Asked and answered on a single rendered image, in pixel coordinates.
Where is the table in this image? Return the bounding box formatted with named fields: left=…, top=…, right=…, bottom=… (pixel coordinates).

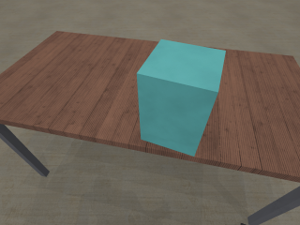
left=0, top=31, right=300, bottom=225

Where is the carton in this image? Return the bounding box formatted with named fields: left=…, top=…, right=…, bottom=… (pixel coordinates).
left=136, top=39, right=226, bottom=157

